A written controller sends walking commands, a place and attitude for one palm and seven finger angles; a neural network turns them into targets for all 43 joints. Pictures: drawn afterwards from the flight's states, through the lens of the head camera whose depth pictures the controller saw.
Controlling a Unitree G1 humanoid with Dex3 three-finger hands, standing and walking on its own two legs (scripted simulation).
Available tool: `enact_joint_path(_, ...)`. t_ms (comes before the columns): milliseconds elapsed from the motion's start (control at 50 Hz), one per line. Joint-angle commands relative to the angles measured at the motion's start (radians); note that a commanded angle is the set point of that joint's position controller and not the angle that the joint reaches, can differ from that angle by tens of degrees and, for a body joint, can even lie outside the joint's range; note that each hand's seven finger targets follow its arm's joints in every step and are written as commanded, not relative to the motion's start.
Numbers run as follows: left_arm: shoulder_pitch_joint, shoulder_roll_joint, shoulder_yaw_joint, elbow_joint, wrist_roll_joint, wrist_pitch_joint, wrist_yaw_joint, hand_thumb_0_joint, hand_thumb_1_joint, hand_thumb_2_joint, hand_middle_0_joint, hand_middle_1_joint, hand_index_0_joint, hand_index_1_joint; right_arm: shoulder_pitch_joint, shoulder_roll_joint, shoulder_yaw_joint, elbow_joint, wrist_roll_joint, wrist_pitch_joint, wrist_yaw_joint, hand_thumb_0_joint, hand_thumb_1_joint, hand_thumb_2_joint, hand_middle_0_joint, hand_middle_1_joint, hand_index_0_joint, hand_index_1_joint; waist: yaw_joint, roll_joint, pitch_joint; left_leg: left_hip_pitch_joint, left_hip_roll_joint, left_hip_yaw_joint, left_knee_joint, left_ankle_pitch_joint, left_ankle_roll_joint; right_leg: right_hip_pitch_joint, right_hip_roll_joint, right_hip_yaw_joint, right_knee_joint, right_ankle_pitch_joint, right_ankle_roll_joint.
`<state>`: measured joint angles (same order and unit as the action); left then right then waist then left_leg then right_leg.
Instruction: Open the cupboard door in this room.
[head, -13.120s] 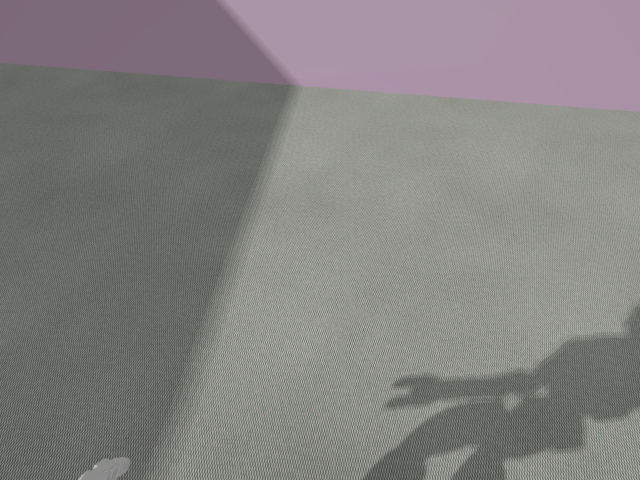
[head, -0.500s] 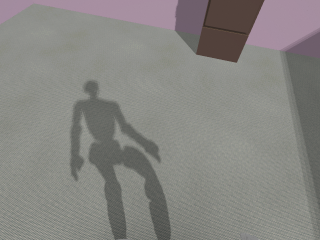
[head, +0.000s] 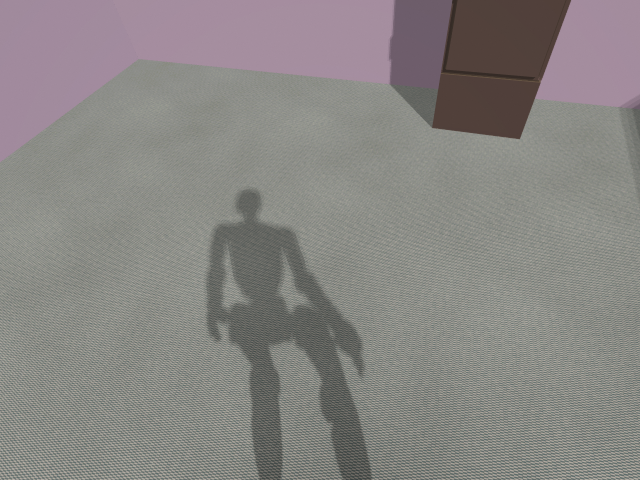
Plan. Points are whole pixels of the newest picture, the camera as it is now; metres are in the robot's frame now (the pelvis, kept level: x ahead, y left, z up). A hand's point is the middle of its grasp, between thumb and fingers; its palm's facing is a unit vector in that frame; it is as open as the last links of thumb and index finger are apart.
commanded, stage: stand and wait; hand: left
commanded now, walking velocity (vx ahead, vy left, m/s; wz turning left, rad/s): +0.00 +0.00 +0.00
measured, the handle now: out of the picture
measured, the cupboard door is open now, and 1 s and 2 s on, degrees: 0 0 0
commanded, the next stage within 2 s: turn or walk to find it in 0.60 s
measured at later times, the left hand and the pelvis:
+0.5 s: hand out of the picture -0.04 +0.18 -0.18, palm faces +0.06 -0.99 -0.14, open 7.4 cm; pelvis -0.01 +0.02 +0.01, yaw +0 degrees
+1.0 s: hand out of the picture -0.01 +0.19 -0.17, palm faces +0.06 -0.98 -0.17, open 7.4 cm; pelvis +0.02 +0.03 +0.00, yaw -2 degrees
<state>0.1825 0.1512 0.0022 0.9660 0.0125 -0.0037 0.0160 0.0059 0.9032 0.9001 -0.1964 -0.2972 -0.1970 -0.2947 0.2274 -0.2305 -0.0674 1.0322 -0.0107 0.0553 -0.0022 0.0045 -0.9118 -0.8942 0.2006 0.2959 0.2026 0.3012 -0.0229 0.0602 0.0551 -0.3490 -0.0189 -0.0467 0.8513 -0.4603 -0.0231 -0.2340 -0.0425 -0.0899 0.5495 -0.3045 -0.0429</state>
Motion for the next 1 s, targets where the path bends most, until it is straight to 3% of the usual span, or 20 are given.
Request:
enact_joint_path(0,0.036,0.167,0.044,-0.023,0.001,-0.022,0.012,0.0,0.9,0.9,-0.2,-0.3,-0.2,-0.3,0.038,-0.039,0.0,-0.018,-0.002,-0.018,-0.007,0.0,-0.9,-0.9,0.2,0.3,0.2,0.3,0.018,-0.209,-0.037,-0.046,0.046,0.005,0.109,0.051,-0.014,0.059,-0.217,0.166,-0.237,0.451,-0.085)
enact_joint_path(120,0.123,0.177,0.049,0.048,0.007,-0.021,0.015,0.0,0.9,0.9,-0.2,-0.3,-0.2,-0.3,-0.007,-0.013,0.017,0.002,0.003,-0.029,-0.016,0.0,-0.9,-0.9,0.2,0.3,0.2,0.3,0.061,-0.221,-0.067,0.007,0.062,0.053,-0.115,0.017,-0.021,0.142,-0.228,0.197,-0.217,0.552,-0.117)
enact_joint_path(160,0.127,0.179,0.048,0.073,0.006,-0.021,0.016,0.0,0.9,0.9,-0.2,-0.3,-0.2,-0.3,-0.001,-0.007,0.023,0.017,0.005,-0.035,-0.02,0.0,-0.9,-0.9,0.2,0.3,0.2,0.3,0.057,-0.219,-0.077,0.05,0.063,0.063,-0.211,0.04,-0.018,0.15,-0.224,0.204,-0.207,0.556,-0.116)
enact_joint_path(220,0.095,0.16,0.04,0.096,-0.005,-0.016,0.02,0.0,0.9,0.9,-0.2,-0.3,-0.2,-0.3,0.069,-0.002,0.033,0.064,0.005,-0.052,-0.027,0.0,-0.9,-0.9,0.2,0.3,0.2,0.3,0.018,-0.178,-0.091,0.226,0.075,0.063,-0.472,0.257,-0.005,0.075,-0.176,0.169,-0.165,0.435,-0.053)
enact_joint_path(260,0.106,0.119,0.03,0.105,-0.011,-0.009,0.015,0.0,0.9,0.9,-0.2,-0.3,-0.2,-0.3,0.065,-0.044,0.033,0.077,0.001,-0.067,-0.03,0.0,-0.9,-0.9,0.2,0.3,0.2,0.3,0.034,-0.039,-0.078,0.289,0.166,-0.005,-0.482,0.447,0.028,0.0,-0.087,0.104,-0.153,0.246,0.016)
enact_joint_path(280,0.122,0.1,0.026,0.109,-0.007,-0.007,0.015,0.0,0.9,0.9,-0.2,-0.3,-0.2,-0.3,0.041,-0.051,0.033,0.071,0.001,-0.067,-0.034,0.0,-0.9,-0.9,0.2,0.3,0.2,0.3,0.044,-0.042,-0.052,0.261,0.186,-0.002,-0.467,0.428,0.038,-0.009,-0.078,0.106,-0.192,0.205,0.029)
enact_joint_path(320,0.107,0.107,0.02,0.134,-0.009,-0.001,0.014,0.0,0.9,0.9,-0.2,-0.3,-0.2,-0.3,0.031,-0.03,0.043,0.085,0.003,-0.072,-0.035,0.0,-0.9,-0.9,0.2,0.3,0.2,0.3,0.039,0.051,-0.027,0.19,0.176,-0.012,-0.52,0.389,0.041,0.066,-0.074,0.08,-0.188,0.184,0.042)
enact_joint_path(400,0.144,0.093,0.007,0.17,-0.006,-0.002,0.014,0.0,0.9,0.9,-0.2,-0.3,-0.2,-0.3,0.041,-0.011,0.048,0.087,0.004,-0.071,-0.039,0.0,-0.9,-0.9,0.2,0.3,0.2,0.3,0.039,-0.006,0.035,0.177,0.148,0.005,-0.544,0.312,0.035,0.048,-0.08,0.094,-0.232,0.156,0.038)
enact_joint_path(580,0.179,0.074,0.0,0.181,-0.004,-0.005,0.017,0.0,0.9,0.9,-0.2,-0.3,-0.2,-0.3,0.085,-0.01,0.049,0.09,0.005,-0.078,-0.037,0.0,-0.9,-0.9,0.2,0.3,0.2,0.3,0.037,-0.047,0.05,0.162,0.139,0.0,-0.574,0.258,0.044,0.044,-0.083,0.09,-0.233,0.133,0.044)
enact_joint_path(640,0.17,0.076,0.011,0.173,0.002,0.003,0.006,0.0,0.9,0.9,-0.2,-0.3,-0.2,-0.3,0.127,-0.031,0.037,0.094,-0.005,-0.073,-0.038,0.0,-0.9,-0.9,0.2,0.3,0.2,0.3,0.025,-0.017,0.057,0.162,0.155,-0.008,-0.602,0.007,0.053,-0.013,-0.046,0.08,-0.182,-0.041,0.039)
enact_joint_path(680,0.154,0.067,0.023,0.145,0.012,0.012,-0.009,0.0,0.9,0.9,-0.2,-0.3,-0.2,-0.3,0.142,-0.072,0.014,0.083,-0.008,-0.067,-0.036,0.0,-0.9,-0.9,0.2,0.3,0.2,0.3,0.016,0.074,0.082,0.152,0.238,-0.101,-0.681,-0.224,0.102,-0.116,0.012,0.015,-0.025,-0.134,0.044)
enact_joint_path(700,0.149,0.037,0.019,0.14,0.018,0.011,-0.009,0.0,0.9,0.9,-0.2,-0.3,-0.2,-0.3,0.138,-0.071,0.012,0.082,-0.007,-0.068,-0.036,0.0,-0.9,-0.9,0.2,0.3,0.2,0.3,0.02,0.088,0.11,0.118,0.273,-0.143,-0.709,-0.23,0.128,-0.127,0.016,-0.01,0.041,-0.093,0.046)
enact_joint_path(740,0.168,0.011,0.012,0.146,0.019,0.002,-0.006,0.0,0.9,0.9,-0.2,-0.3,-0.2,-0.3,0.133,-0.039,0.022,0.083,-0.004,-0.076,-0.037,0.0,-0.9,-0.9,0.2,0.3,0.2,0.3,0.036,0.033,0.103,0.075,0.254,-0.117,-0.674,-0.076,0.138,-0.061,-0.009,0.002,0.022,-0.039,0.05)
enact_joint_path(800,0.251,0.041,0.014,0.173,0.009,-0.015,0.004,0.0,0.9,0.9,-0.2,-0.3,-0.2,-0.3,0.147,0.011,0.041,0.086,0.001,-0.088,-0.038,0.0,-0.9,-0.9,0.2,0.3,0.2,0.3,0.058,-0.045,0.063,0.051,0.162,-0.012,-0.54,0.124,0.092,0.074,-0.071,0.068,-0.134,0.035,0.039)
enact_joint_path(820,0.261,0.069,0.02,0.182,0.005,-0.017,0.003,0.0,0.9,0.9,-0.2,-0.3,-0.2,-0.3,0.151,0.014,0.039,0.087,-0.001,-0.087,-0.035,0.0,-0.9,-0.9,0.2,0.3,0.2,0.3,0.059,-0.085,0.074,0.039,0.134,0.022,-0.503,0.043,0.074,0.064,-0.094,0.118,-0.166,-0.06,0.021)
enact_joint_path(840,0.281,0.089,0.031,0.186,0.006,-0.019,0.002,0.0,0.9,0.9,-0.2,-0.3,-0.2,-0.3,0.145,0.024,0.037,0.081,-0.003,-0.085,-0.033,0.0,-0.9,-0.9,0.2,0.3,0.2,0.3,0.072,-0.193,0.092,-0.006,0.095,0.074,-0.413,0.025,0.056,0.077,-0.132,0.205,-0.227,-0.147,-0.013)
enact_joint_path(860,0.312,0.116,0.044,0.195,0.004,-0.018,0.005,0.0,0.9,0.9,-0.2,-0.3,-0.2,-0.3,0.14,0.033,0.037,0.07,-0.006,-0.081,-0.029,0.0,-0.9,-0.9,0.2,0.3,0.2,0.3,0.083,-0.292,0.113,-0.092,0.054,0.134,-0.292,0.01,0.04,0.12,-0.197,0.316,-0.307,-0.259,-0.063)
enact_joint_path(880,0.354,0.133,0.058,0.199,0.001,-0.022,0.008,0.0,0.9,0.9,-0.2,-0.3,-0.2,-0.3,0.111,0.031,0.036,0.053,-0.01,-0.081,-0.023,0.0,-0.9,-0.9,0.2,0.3,0.2,0.3,0.105,-0.331,0.104,-0.164,0.066,0.156,-0.166,-0.01,0.034,0.159,-0.269,0.433,-0.38,-0.292,-0.118)
enact_joint_path(920,0.384,0.134,0.066,0.205,0.005,-0.034,0.012,0.0,0.9,0.9,-0.2,-0.3,-0.2,-0.3,0.016,0.014,0.024,0.011,-0.008,-0.091,-0.01,0.0,-0.9,-0.9,0.2,0.3,0.2,0.3,0.121,-0.218,0.1,-0.274,0.105,0.117,0.021,-0.077,0.032,0.199,-0.327,0.488,-0.38,-0.165,-0.191)
enact_joint_path(980,0.316,0.127,0.072,0.179,0.017,-0.043,0.011,0.0,0.9,0.9,-0.2,-0.3,-0.2,-0.3,-0.002,0.035,0.015,-0.006,-0.004,-0.098,0.003,0.0,-0.9,-0.9,0.2,0.3,0.2,0.3,0.083,-0.155,0.047,-0.225,0.133,0.105,0.006,-0.061,0.024,0.152,-0.296,0.385,-0.341,-0.113,-0.173)
